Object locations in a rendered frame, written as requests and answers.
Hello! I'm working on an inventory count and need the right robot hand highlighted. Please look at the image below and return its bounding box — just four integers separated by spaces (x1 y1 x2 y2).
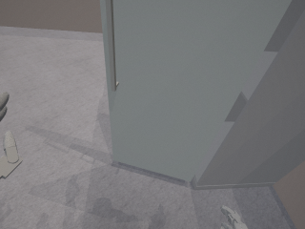
220 205 248 229

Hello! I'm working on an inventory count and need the handle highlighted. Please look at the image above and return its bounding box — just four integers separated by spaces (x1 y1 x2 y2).
105 0 119 92

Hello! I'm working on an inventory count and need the fridge door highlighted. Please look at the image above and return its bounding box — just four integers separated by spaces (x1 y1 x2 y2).
99 0 292 182

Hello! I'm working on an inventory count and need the left robot hand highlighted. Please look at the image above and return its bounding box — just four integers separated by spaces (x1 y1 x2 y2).
0 92 24 179

